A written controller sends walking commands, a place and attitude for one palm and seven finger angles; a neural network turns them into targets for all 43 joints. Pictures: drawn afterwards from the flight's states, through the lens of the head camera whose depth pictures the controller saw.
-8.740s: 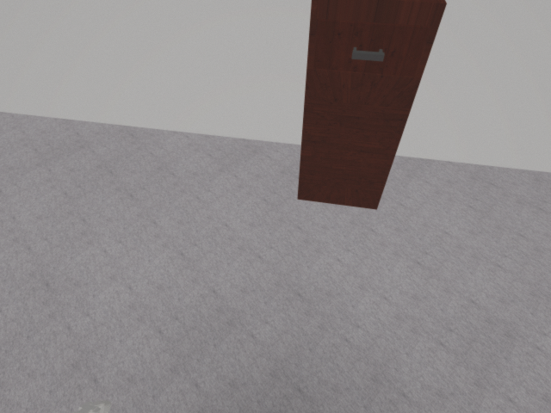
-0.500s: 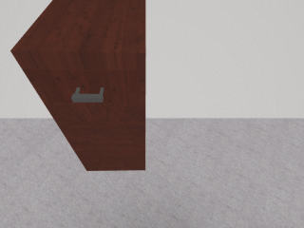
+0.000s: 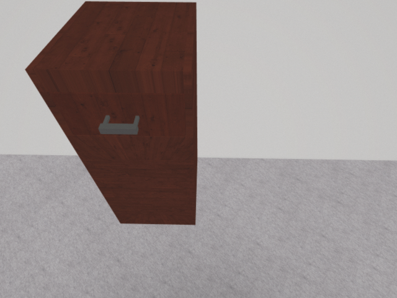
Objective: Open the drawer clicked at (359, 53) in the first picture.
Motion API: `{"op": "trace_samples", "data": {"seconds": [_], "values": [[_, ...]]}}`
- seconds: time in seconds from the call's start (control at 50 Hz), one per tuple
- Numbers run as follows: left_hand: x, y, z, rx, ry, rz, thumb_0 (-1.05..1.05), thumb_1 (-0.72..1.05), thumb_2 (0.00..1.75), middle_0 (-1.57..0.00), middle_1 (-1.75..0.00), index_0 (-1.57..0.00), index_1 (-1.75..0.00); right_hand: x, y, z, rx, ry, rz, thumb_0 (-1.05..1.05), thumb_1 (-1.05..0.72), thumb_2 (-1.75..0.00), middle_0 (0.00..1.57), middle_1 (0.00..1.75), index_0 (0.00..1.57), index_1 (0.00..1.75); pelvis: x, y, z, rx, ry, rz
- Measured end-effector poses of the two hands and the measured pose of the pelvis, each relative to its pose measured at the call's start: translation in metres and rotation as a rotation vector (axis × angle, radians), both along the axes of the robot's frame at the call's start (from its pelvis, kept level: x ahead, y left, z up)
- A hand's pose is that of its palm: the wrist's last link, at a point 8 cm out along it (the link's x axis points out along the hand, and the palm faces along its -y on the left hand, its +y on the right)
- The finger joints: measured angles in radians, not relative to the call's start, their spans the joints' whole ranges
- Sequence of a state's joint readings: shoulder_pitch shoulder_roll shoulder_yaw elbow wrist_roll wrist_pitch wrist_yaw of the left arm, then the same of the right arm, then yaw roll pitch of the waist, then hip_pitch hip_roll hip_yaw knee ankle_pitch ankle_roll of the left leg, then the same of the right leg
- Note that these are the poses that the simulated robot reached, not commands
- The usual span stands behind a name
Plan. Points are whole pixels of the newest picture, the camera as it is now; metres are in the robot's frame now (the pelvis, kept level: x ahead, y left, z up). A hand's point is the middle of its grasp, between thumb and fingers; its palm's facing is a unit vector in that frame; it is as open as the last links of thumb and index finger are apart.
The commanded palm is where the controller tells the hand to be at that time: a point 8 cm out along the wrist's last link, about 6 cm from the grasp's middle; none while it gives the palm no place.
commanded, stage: look again from close up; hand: left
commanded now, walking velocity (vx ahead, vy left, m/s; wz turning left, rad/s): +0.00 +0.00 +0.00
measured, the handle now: (120, 123) +0.54 +0.26 +0.00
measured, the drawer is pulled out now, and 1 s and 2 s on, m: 0.00 0.00 0.00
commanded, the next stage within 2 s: shuffle to correct the standing spot in 0.40 s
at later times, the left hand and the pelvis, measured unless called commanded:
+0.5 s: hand out of the picture -0.05 +0.21 -0.18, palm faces +0.02 -0.98 -0.19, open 7.4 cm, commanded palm none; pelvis -0.04 +0.04 +0.00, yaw -1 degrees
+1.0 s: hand out of the picture +0.00 +0.20 -0.18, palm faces +0.03 -0.99 -0.12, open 7.4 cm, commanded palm none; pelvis +0.04 +0.05 -0.01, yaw -1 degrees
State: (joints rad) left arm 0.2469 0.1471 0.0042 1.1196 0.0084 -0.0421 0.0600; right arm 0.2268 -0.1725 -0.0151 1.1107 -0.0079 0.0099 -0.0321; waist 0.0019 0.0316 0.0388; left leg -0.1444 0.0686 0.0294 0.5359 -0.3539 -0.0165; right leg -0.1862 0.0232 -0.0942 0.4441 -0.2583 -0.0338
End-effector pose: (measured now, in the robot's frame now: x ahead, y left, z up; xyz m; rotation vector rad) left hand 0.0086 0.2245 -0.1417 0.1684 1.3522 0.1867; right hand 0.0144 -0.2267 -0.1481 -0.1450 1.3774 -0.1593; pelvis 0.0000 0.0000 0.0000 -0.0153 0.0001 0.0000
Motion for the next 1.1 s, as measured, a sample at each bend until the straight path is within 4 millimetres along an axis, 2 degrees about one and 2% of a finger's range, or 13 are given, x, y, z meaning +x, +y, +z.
{"op": "trace_samples", "data": {"seconds": [0.08, 0.2, 0.46, 0.62, 0.7, 0.76, 0.88, 0.92, 0.96, 1.04, 1.1], "values": [[-0.024, 0.003, -0.007, -0.029, 0.027, -0.011, 0.01, 0.92, 0.90, -0.20, -0.30, -0.20, -0.30, 0.004, 0.000, 0.003, -0.026, -0.075, 0.010, 0.00, -0.92, -0.90, 0.20, 0.30, 0.20, 0.30, -0.013, 0.009, -0.005, -0.007, -0.013, 0.003], [-0.044, 0.012, -0.010, -0.056, 0.037, -0.002, 0.01, 0.91, 0.90, -0.20, -0.30, -0.20, -0.30, -0.009, 0.020, 0.005, -0.014, -0.096, 0.033, 0.00, -0.91, -0.90, 0.20, 0.30, 0.20, 0.30, -0.023, 0.023, -0.004, 0.006, -0.033, -0.003], [-0.065, 0.032, -0.004, -0.044, 0.046, -0.004, 0.01, 0.91, 0.90, -0.20, -0.30, -0.20, -0.30, -0.073, 0.055, 0.000, 0.042, 0.021, 0.001, 0.00, -0.91, -0.90, 0.20, 0.30, 0.20, 0.30, -0.036, 0.039, -0.001, 0.019, -0.029, -0.008], [-0.069, 0.028, -0.005, -0.050, 0.068, -0.004, 0.01, 0.91, 0.90, -0.20, -0.30, -0.20, -0.30, -0.093, 0.064, -0.005, 0.068, 0.078, -0.024, 0.00, -0.91, -0.90, 0.20, 0.30, 0.20, 0.30, -0.033, 0.039, -0.003, 0.025, -0.025, -0.014], [-0.067, 0.022, -0.006, -0.058, 0.074, 0.010, 0.01, 0.91, 0.90, -0.20, -0.30, -0.20, -0.30, -0.092, 0.060, -0.008, 0.071, 0.101, -0.031, 0.00, -0.91, -0.90, 0.20, 0.30, 0.20, 0.30, -0.023, 0.036, -0.006, 0.023, -0.019, -0.013], [-0.066, 0.017, -0.010, -0.067, 0.077, 0.036, 0.01, 0.91, 0.90, -0.20, -0.30, -0.20, -0.30, -0.083, 0.055, -0.011, 0.064, 0.108, -0.023, 0.00, -0.91, -0.90, 0.20, 0.30, 0.20, 0.30, -0.014, 0.035, -0.010, 0.015, -0.011, -0.005], [-0.065, 0.015, -0.020, -0.107, 0.122, 0.087, 0.00, 0.90, 0.90, -0.20, -0.30, -0.20, -0.30, -0.041, 0.053, -0.007, 0.019, 0.065, 0.002, 0.00, -0.91, -0.90, 0.20, 0.30, 0.20, 0.30, 0.009, 0.043, -0.014, 0.005, -0.004, 0.006], [-0.059, 0.016, -0.021, -0.119, 0.156, 0.069, 0.01, 0.90, 0.90, -0.20, -0.30, -0.20, -0.30, -0.026, 0.055, -0.004, 0.005, 0.021, -0.009, 0.00, -0.91, -0.90, 0.20, 0.30, 0.20, 0.30, 0.019, 0.047, -0.014, 0.009, -0.001, -0.009], [-0.043, 0.019, -0.018, -0.120, 0.164, 0.041, 0.01, 0.91, 0.90, -0.20, -0.30, -0.20, -0.30, -0.019, 0.058, -0.001, 0.000, -0.003, -0.025, 0.00, -0.91, -0.90, 0.20, 0.30, 0.20, 0.30, 0.028, 0.048, -0.011, 0.007, -0.001, -0.016], [0.015, 0.025, -0.011, -0.105, 0.086, 0.001, 0.01, 0.91, 0.90, -0.20, -0.30, -0.20, -0.30, -0.018, 0.067, 0.006, 0.020, 0.037, -0.036, 0.00, -0.91, -0.90, 0.20, 0.30, 0.20, 0.30, 0.044, 0.045, -0.002, 0.004, 0.004, -0.010], [0.054, 0.038, -0.005, -0.044, 0.045, -0.022, 0.04, 0.95, 0.90, -0.20, -0.30, -0.20, -0.30, -0.021, 0.071, 0.007, 0.044, 0.102, -0.041, 0.00, -0.91, -0.90, 0.20, 0.30, 0.20, 0.30, 0.056, 0.039, 0.000, 0.002, 0.005, -0.006]]}}
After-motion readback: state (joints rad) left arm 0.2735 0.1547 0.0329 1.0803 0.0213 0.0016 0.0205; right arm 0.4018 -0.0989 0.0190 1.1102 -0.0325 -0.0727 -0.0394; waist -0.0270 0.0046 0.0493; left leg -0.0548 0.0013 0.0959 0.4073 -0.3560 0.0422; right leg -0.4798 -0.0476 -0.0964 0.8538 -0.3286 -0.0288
